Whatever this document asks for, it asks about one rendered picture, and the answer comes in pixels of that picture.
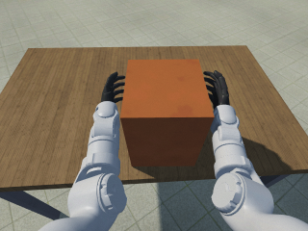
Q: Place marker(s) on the left robot forearm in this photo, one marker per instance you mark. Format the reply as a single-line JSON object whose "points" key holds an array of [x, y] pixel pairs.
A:
{"points": [[103, 146]]}

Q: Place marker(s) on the table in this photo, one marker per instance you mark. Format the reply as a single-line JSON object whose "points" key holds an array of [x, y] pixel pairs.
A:
{"points": [[47, 107]]}

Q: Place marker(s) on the robot right hand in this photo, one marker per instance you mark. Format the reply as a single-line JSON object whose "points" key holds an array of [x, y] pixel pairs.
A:
{"points": [[219, 89]]}

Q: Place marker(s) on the right robot upper arm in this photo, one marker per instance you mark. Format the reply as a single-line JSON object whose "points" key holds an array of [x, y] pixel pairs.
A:
{"points": [[246, 205]]}

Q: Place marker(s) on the left robot upper arm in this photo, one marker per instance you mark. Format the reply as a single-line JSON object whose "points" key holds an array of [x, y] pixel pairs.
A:
{"points": [[93, 204]]}

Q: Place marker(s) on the robot left hand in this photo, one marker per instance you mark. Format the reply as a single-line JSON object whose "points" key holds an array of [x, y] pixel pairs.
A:
{"points": [[109, 92]]}

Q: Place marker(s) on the right robot forearm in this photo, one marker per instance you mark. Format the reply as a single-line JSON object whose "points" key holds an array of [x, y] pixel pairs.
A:
{"points": [[228, 145]]}

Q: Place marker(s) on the carton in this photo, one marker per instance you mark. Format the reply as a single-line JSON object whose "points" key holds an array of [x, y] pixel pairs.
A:
{"points": [[166, 112]]}

